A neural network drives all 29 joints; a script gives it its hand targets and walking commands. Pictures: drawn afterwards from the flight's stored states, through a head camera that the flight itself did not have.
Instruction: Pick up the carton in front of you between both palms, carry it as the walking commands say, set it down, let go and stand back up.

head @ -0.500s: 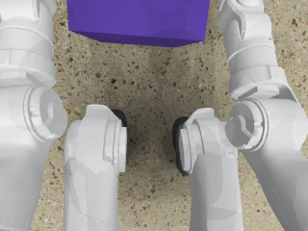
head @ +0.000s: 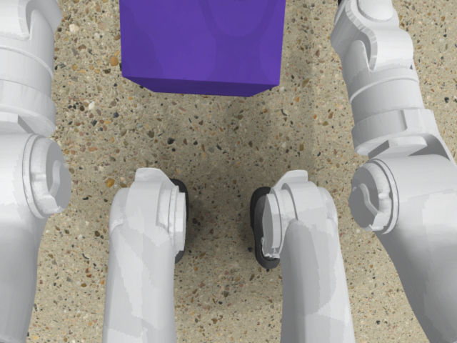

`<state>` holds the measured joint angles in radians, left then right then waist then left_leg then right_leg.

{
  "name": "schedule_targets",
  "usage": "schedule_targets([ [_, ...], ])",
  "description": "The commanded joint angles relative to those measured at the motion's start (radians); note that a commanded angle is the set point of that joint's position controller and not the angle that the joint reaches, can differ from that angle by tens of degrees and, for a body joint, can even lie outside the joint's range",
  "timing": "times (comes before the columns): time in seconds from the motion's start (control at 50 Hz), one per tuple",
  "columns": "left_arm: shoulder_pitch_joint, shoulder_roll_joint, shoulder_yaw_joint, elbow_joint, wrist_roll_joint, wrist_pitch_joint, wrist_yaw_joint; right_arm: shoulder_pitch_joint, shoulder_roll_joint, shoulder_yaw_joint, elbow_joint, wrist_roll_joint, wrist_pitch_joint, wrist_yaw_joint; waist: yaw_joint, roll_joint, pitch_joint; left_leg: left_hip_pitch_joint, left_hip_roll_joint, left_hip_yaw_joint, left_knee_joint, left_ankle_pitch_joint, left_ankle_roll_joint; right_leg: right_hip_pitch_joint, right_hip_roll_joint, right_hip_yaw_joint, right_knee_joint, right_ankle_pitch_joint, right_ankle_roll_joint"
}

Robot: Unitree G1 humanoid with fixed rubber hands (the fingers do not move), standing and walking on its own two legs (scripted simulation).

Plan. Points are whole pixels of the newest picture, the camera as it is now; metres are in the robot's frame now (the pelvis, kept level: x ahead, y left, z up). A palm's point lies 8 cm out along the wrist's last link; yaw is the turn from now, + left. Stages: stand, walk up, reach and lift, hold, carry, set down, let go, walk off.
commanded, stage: set down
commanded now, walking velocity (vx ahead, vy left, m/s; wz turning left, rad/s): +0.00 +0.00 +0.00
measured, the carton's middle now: (204, 28) +0.55 +0.06 -0.27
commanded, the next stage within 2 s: let go in 0.78 s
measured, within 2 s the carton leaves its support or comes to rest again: neither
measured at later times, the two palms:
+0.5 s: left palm out of the picture +0.56 +0.26 +0.03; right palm out of the picture +0.57 -0.13 +0.03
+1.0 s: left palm out of the picture +0.52 +0.27 +0.15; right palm out of the picture +0.53 -0.14 +0.15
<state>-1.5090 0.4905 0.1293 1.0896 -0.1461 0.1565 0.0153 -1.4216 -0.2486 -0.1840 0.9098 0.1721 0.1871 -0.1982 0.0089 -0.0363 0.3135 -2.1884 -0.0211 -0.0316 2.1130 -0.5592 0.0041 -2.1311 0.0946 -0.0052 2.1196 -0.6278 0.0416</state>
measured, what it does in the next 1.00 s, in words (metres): rises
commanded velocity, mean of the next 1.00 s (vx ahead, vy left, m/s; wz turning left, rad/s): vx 0.00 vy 0.00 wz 0.00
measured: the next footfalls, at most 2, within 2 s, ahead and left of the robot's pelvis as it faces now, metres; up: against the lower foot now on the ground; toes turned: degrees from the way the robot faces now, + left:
none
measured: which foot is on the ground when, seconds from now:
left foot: down 0.00-1.00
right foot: down 0.00-1.00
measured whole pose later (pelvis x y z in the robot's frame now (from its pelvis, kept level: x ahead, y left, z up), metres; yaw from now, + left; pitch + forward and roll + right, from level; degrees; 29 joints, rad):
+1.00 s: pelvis +0.05 +0.01 +0.27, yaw +2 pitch +44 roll -2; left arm -1.04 0.32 0.32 0.85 0.13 0.17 -0.07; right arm -0.95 -0.15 -0.29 0.71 -0.09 0.19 -0.07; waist 0.00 -0.01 -0.03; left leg -1.49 -0.05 -0.05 1.02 -0.29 0.01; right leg -1.45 0.05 0.05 1.02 -0.34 0.03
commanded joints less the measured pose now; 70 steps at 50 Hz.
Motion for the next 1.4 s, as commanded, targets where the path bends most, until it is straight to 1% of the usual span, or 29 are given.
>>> schedule_targets([
  [0.0, -0.247, 0.125, 0.056, -0.083, 0.047, 0.001, -0.009, -0.221, -0.089, -0.062, -0.063, -0.044, -0.002, 0.009, 0.017, 0.096, -1.216, 0.721, -0.017, 0.055, -0.244, 0.309, -0.003, 0.424, 0.016, -0.080, -0.265, 0.244, -0.001],
  [0.06, -0.221, 0.087, 0.077, -0.075, 0.075, -0.004, -0.025, -0.195, -0.073, -0.099, -0.042, -0.087, -0.012, 0.026, 0.005, 0.100, -1.170, 0.703, -0.016, 0.046, -0.296, 0.310, -0.008, 0.386, 0.014, -0.079, -0.316, 0.242, 0.002],
  [0.14, -0.213, 0.077, 0.092, -0.097, 0.093, -0.002, -0.032, -0.190, -0.076, -0.123, -0.066, -0.113, -0.016, 0.035, 0.001, 0.105, -1.226, 0.757, -0.022, 0.045, -0.364, 0.337, -0.013, 0.405, 0.016, -0.083, -0.381, 0.255, 0.005],
  [0.28, -0.194, 0.098, 0.105, -0.193, 0.099, 0.026, -0.032, -0.166, -0.090, -0.102, -0.169, -0.094, 0.008, 0.036, 0.008, 0.115, -1.438, 0.971, -0.037, 0.052, -0.477, 0.458, -0.018, 0.512, 0.023, -0.094, -0.497, 0.323, 0.011],
  [0.38, -0.149, 0.098, 0.117, -0.253, 0.101, 0.047, -0.039, -0.117, -0.086, -0.089, -0.227, -0.086, 0.026, 0.040, 0.008, 0.115, -1.505, 1.087, -0.044, 0.050, -0.561, 0.546, -0.020, 0.574, 0.025, -0.092, -0.588, 0.378, 0.013],
  [0.46, -0.108, 0.087, 0.130, -0.264, 0.108, 0.050, -0.052, -0.075, -0.075, -0.095, -0.244, -0.096, 0.031, 0.047, 0.005, 0.111, -1.488, 1.130, -0.046, 0.045, -0.635, 0.585, -0.022, 0.618, 0.022, -0.084, -0.668, 0.409, 0.016],
  [0.58, -0.058, 0.065, 0.157, -0.241, 0.134, 0.037, -0.073, -0.021, -0.051, -0.113, -0.237, -0.123, 0.023, 0.061, 0.000, 0.102, -1.424, 1.169, -0.046, 0.038, -0.764, 0.597, -0.023, 0.698, 0.015, -0.070, -0.802, 0.434, 0.021],
  [0.7, -0.027, 0.049, 0.188, -0.233, 0.167, 0.017, -0.088, 0.018, -0.032, -0.130, -0.240, -0.153, 0.010, 0.075, -0.001, 0.096, -1.388, 1.242, -0.042, 0.035, -0.899, 0.615, -0.023, 0.811, 0.007, -0.056, -0.944, 0.471, 0.026],
  [0.74, -0.016, 0.035, 0.198, -0.213, 0.180, 0.010, -0.093, 0.030, -0.022, -0.139, -0.224, -0.164, 0.005, 0.081, -0.001, 0.093, -1.345, 1.249, -0.039, 0.032, -0.942, 0.609, -0.022, 0.829, 0.002, -0.051, -0.986, 0.473, 0.028],
  [0.8, 0.033, 0.015, 0.216, -0.206, 0.215, 0.000, -0.097, 0.077, -0.006, -0.149, -0.220, -0.196, -0.003, 0.094, 0.003, 0.088, -1.332, 1.294, -0.036, 0.030, -1.001, 0.622, -0.023, 0.877, -0.001, -0.047, -1.044, 0.486, 0.030],
  [0.86, 0.131, -0.005, 0.223, -0.236, 0.255, -0.001, -0.093, 0.170, -0.004, -0.147, -0.238, -0.235, -0.008, 0.107, 0.007, 0.086, -1.373, 1.390, -0.035, 0.028, -1.051, 0.677, -0.024, 0.940, 0.000, -0.047, -1.094, 0.524, 0.031],
  [0.94, 0.319, -0.046, 0.208, -0.343, 0.287, 0.001, -0.079, 0.347, -0.012, -0.118, -0.304, -0.278, -0.014, 0.132, 0.008, 0.083, -1.411, 1.551, -0.034, 0.020, -1.122, 0.764, -0.024, 1.035, 0.001, -0.045, -1.165, 0.577, 0.023],
  [1.0, 0.464, -0.082, 0.182, -0.441, 0.275, -0.017, -0.073, 0.479, -0.009, -0.086, -0.368, -0.278, -0.035, 0.152, 0.006, 0.077, -1.387, 1.630, -0.030, 0.008, -1.172, 0.816, -0.020, 1.101, -0.005, -0.035, -1.214, 0.621, 0.015],
  [1.08, 0.613, -0.112, 0.153, -0.527, 0.237, -0.051, -0.074, 0.626, 0.001, -0.048, -0.416, -0.250, -0.070, 0.172, 0.004, 0.078, -1.292, 1.688, -0.021, -0.008, -1.234, 0.830, -0.017, 1.169, -0.017, -0.019, -1.277, 0.640, 0.007],
  [1.18, 0.838, -0.151, 0.126, -0.529, 0.214, -0.092, -0.082, 0.845, 0.015, -0.026, -0.400, -0.229, -0.116, 0.196, 0.003, 0.088, -1.163, 1.753, -0.009, -0.025, -1.299, 0.847, -0.016, 1.232, -0.027, -0.002, -1.350, 0.650, 0.003],
  [1.26, 1.024, -0.175, 0.100, -0.522, 0.197, -0.124, -0.082, 1.010, 0.012, -0.007, -0.391, -0.223, -0.150, 0.211, -0.003, 0.081, -1.078, 1.797, -0.003, -0.031, -1.350, 0.852, -0.016, 1.312, -0.035, 0.011, -1.404, 0.663, 0.001],
  [1.32, 1.148, -0.181, 0.079, -0.538, 0.182, -0.148, -0.080, 1.122, 0.008, 0.013, -0.403, -0.215, -0.173, 0.218, -0.007, 0.066, -1.007, 1.811, -0.002, -0.030, -1.398, 0.815, -0.014, 1.408, -0.043, 0.022, -1.447, 0.670, -0.002],
  [1.38, 1.261, -0.182, 0.059, -0.571, 0.172, -0.168, -0.079, 1.224, 0.005, 0.035, -0.433, -0.204, -0.191, 0.226, -0.010, 0.050, -0.920, 1.823, -0.004, -0.020, -1.455, 0.738, -0.011, 1.520, -0.052, 0.030, -1.495, 0.660, -0.005],
])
